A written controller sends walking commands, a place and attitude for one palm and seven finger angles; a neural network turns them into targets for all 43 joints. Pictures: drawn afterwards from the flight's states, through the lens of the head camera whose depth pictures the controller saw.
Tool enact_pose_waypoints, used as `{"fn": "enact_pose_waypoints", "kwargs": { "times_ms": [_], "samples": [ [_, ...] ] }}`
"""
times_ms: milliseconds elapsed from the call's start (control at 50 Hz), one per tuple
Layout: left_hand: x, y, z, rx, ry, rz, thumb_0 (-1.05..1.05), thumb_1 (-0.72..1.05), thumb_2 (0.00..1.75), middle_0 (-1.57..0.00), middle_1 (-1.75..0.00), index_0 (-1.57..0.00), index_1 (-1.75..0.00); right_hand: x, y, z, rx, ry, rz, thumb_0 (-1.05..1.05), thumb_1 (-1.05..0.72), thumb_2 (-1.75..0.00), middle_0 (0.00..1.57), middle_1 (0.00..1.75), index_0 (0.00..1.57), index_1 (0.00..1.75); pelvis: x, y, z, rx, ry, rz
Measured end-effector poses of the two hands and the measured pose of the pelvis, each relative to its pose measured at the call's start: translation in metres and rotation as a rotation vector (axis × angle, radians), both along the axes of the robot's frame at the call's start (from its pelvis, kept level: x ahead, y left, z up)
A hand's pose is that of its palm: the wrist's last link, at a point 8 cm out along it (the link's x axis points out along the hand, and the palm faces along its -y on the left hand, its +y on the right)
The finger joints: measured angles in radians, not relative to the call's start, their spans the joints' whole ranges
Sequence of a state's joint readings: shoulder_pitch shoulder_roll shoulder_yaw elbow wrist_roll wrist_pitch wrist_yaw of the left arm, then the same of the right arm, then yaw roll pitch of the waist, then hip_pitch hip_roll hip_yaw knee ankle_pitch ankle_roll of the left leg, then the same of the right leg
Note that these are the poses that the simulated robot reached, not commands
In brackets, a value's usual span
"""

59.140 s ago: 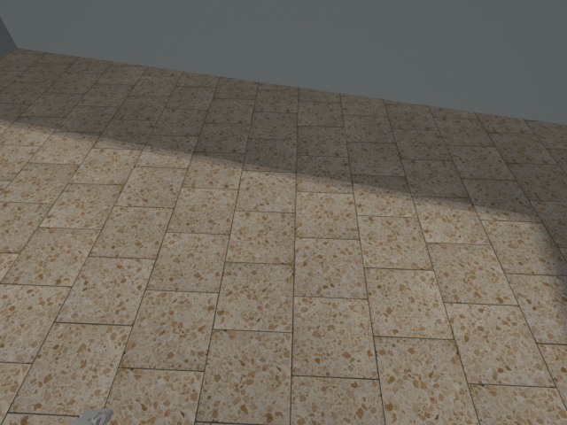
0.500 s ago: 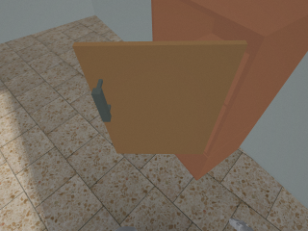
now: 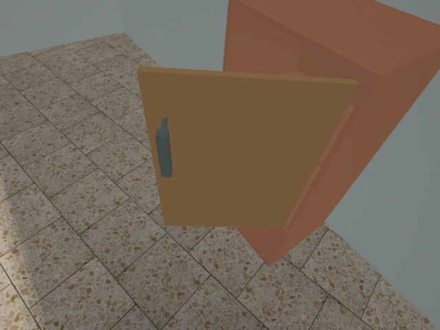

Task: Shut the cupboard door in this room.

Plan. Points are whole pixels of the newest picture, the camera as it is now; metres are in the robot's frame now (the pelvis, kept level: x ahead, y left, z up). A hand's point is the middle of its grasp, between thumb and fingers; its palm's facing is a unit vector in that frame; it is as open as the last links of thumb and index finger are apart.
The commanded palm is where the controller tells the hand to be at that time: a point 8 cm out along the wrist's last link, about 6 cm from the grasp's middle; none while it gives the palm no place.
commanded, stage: come to a stop and stand still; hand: left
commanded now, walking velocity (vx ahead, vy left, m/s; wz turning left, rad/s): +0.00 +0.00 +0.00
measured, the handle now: (165, 147) +0.47 +0.16 +0.04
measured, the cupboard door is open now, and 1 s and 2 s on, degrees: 54 54 54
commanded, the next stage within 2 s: look again from close up in 0.26 s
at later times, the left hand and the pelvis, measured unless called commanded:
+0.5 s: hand out of the picture +0.00 +0.19 -0.18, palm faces -0.01 -0.98 -0.22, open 7.3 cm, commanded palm none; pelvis -0.01 +0.01 -0.01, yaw +0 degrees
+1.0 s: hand out of the picture +0.03 +0.22 -0.16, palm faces -0.01 -0.95 -0.30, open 7.3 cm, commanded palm none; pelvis -0.04 -0.01 +0.00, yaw +0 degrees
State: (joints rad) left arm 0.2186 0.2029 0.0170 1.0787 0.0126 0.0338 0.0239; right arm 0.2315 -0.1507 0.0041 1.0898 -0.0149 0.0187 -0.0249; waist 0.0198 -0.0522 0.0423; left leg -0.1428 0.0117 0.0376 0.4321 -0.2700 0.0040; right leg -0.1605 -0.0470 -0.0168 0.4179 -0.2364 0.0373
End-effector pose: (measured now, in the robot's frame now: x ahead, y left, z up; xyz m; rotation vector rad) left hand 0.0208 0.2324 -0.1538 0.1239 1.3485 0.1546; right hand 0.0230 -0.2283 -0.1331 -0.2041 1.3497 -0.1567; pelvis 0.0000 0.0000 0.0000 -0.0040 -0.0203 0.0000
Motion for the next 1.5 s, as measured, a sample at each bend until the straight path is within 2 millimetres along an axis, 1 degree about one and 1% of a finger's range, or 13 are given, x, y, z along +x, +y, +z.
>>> {"fn": "enact_pose_waypoints", "kwargs": {
  "times_ms": [100,200,360,460,580,680,780,920,1100,1240,1320,1400,1500],
  "samples": [
    [0.000,0.002,0.001,-0.010,0.003,-0.021,0.00,0.91,0.90,-0.20,-0.30,-0.20,-0.30,-0.022,0.011,0.000,0.011,0.022,-0.037,0.00,-0.92,-0.90,0.20,0.30,0.20,0.30,-0.002,0.008,0.002,0.004,-0.003,-0.009],
    [-0.007,0.004,0.001,-0.009,0.027,-0.028,0.00,0.92,0.90,-0.20,-0.30,-0.20,-0.30,-0.039,0.020,-0.002,0.024,0.050,-0.064,0.00,-0.91,-0.90,0.20,0.30,0.20,0.30,-0.002,0.011,0.002,0.007,-0.003,-0.015],
    [-0.026,-0.001,0.001,-0.014,0.081,-0.024,0.00,0.91,0.90,-0.20,-0.30,-0.20,-0.30,-0.054,0.027,-0.004,0.041,0.083,-0.089,0.00,-0.91,-0.90,0.20,0.30,0.20,0.30,-0.001,0.012,0.002,0.007,-0.005,-0.022],
    [-0.025,0.003,0.002,0.020,0.040,-0.050,0.00,0.91,0.90,-0.20,-0.30,-0.20,-0.30,-0.042,0.014,-0.008,0.033,0.026,-0.077,0.00,-0.90,-0.90,0.20,0.30,0.20,0.30,-0.007,0.007,-0.003,0.011,0.000,-0.001],
    [-0.018,0.008,0.006,0.064,-0.028,-0.047,0.00,0.91,0.90,-0.20,-0.30,-0.20,-0.30,-0.009,-0.010,-0.012,0.008,-0.076,-0.050,0.00,-0.90,-0.90,0.20,0.30,0.20,0.30,-0.012,0.001,-0.008,0.003,-0.008,-0.002],
    [-0.012,0.010,0.010,0.081,-0.074,-0.056,0.00,0.91,0.90,-0.20,-0.30,-0.20,-0.30,0.019,-0.025,-0.006,-0.009,-0.164,-0.018,0.00,-0.90,-0.90,0.20,0.30,0.20,0.30,-0.019,-0.003,-0.009,0.005,-0.019,-0.006],
    [-0.005,0.013,0.015,0.093,-0.116,-0.067,0.00,0.91,0.90,-0.20,-0.30,-0.21,-0.30,0.034,-0.035,0.002,-0.023,-0.214,0.014,0.00,-0.90,-0.90,0.20,0.30,0.20,0.30,-0.027,-0.006,-0.007,0.008,-0.028,-0.005],
    [0.000,0.023,0.022,0.113,-0.148,-0.083,0.00,0.91,0.90,-0.20,-0.30,-0.21,-0.30,0.031,-0.044,0.008,-0.040,-0.210,0.040,0.00,-0.90,-0.90,0.20,0.30,0.20,0.30,-0.037,-0.007,-0.005,0.008,-0.031,0.000],
    [-0.006,0.035,0.024,0.131,-0.119,-0.084,0.00,0.91,0.90,-0.20,-0.30,-0.21,-0.30,-0.001,-0.045,0.005,-0.047,-0.117,0.032,0.00,-0.90,-0.90,0.20,0.30,0.20,0.30,-0.041,-0.004,-0.002,0.007,-0.023,0.009],
    [-0.031,0.019,0.009,0.075,-0.029,-0.047,0.00,0.91,0.90,-0.20,-0.30,-0.20,-0.30,-0.033,-0.020,-0.008,0.006,0.010,0.009,0.00,-0.90,-0.90,0.20,0.30,0.20,0.30,-0.028,-0.003,-0.005,0.005,-0.012,0.027],
    [-0.047,0.004,0.002,0.035,0.038,-0.016,0.00,0.91,0.90,-0.20,-0.30,-0.20,-0.30,-0.043,-0.006,-0.013,0.035,0.070,-0.011,0.00,-0.90,-0.90,0.20,0.30,0.20,0.30,-0.017,-0.004,-0.006,0.002,-0.006,0.037],
    [-0.060,-0.012,-0.003,0.002,0.104,0.011,0.00,0.91,0.90,-0.20,-0.30,-0.20,-0.30,-0.043,0.000,-0.016,0.049,0.102,-0.035,0.00,-0.90,-0.90,0.20,0.30,0.20,0.30,-0.003,-0.009,-0.008,0.000,0.000,0.036],
    [-0.063,-0.032,-0.006,-0.021,0.153,0.043,0.00,0.91,0.90,-0.20,-0.30,-0.20,-0.30,-0.030,-0.006,-0.020,0.041,0.109,-0.053,0.00,-0.90,-0.90,0.20,0.30,0.20,0.30,0.012,-0.018,-0.011,-0.010,0.005,0.035]
  ]
}}
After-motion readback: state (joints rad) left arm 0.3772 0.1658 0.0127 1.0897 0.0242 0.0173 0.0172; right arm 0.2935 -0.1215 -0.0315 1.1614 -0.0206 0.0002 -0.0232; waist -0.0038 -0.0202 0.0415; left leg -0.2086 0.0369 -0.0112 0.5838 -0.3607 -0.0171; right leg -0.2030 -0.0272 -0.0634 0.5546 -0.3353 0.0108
